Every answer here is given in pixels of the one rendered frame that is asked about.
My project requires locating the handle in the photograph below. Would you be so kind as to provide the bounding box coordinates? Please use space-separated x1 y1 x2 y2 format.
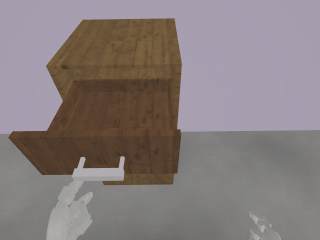
72 156 125 181

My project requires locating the drawer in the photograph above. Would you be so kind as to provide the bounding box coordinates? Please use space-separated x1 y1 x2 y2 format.
8 78 181 175

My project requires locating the cabinet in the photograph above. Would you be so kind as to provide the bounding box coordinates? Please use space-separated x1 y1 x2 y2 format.
46 18 182 185

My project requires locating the left robot hand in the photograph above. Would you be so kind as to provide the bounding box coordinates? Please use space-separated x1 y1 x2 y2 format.
46 181 93 240

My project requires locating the right robot hand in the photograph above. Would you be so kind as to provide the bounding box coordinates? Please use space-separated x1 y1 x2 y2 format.
249 210 281 240

